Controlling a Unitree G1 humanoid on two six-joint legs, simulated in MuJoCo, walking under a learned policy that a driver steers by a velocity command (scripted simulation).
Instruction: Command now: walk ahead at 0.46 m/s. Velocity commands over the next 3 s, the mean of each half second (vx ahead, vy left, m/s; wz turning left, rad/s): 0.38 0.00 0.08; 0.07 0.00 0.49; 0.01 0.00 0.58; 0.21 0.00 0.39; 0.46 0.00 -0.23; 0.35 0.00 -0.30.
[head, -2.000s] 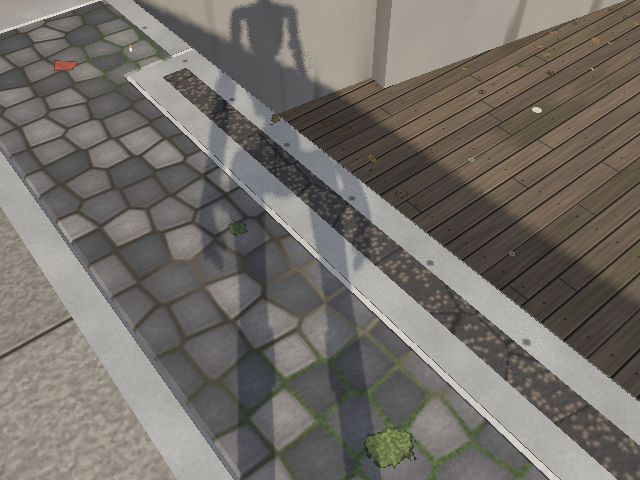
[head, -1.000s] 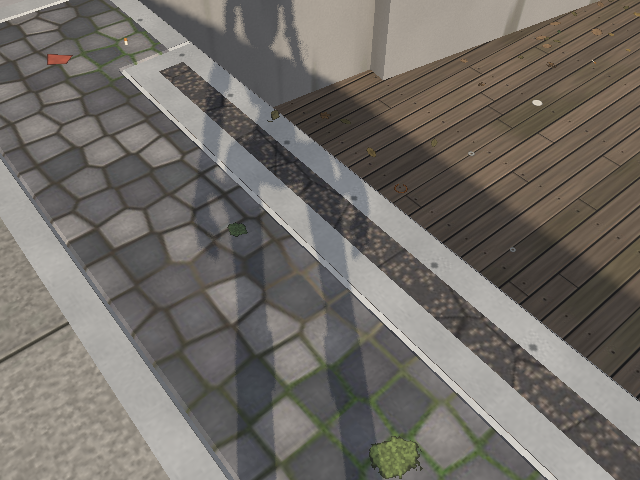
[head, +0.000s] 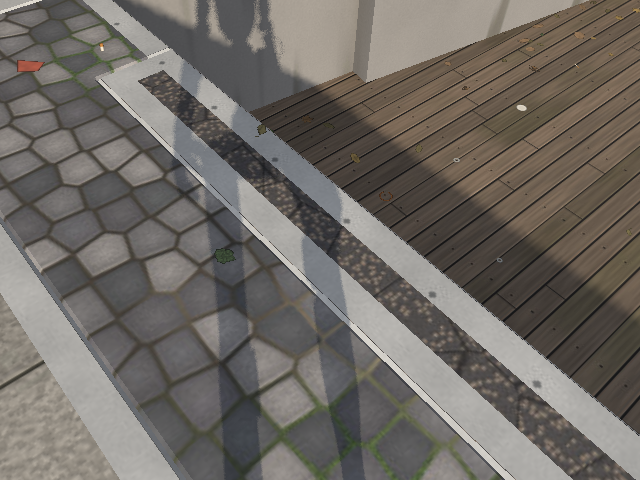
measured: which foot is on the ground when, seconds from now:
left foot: down 0.00-0.16, up 0.18-0.66, down 0.68-1.00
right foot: up 0.00-0.16, down 0.18-0.68, up 0.70-1.00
